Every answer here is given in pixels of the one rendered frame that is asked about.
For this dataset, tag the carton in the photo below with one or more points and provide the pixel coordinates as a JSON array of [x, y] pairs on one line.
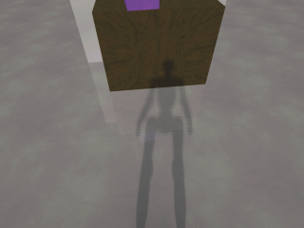
[[132, 5]]

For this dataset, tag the pedestal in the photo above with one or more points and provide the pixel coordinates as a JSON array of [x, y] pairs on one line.
[[153, 48]]

